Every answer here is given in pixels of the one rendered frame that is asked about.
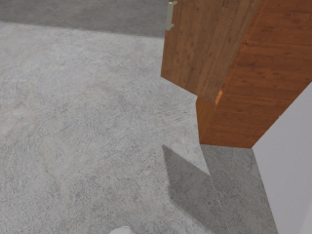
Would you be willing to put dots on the cupboard door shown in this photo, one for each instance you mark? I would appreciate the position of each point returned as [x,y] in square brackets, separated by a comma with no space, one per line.
[201,46]

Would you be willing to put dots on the handle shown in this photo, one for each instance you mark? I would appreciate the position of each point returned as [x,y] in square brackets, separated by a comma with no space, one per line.
[169,23]

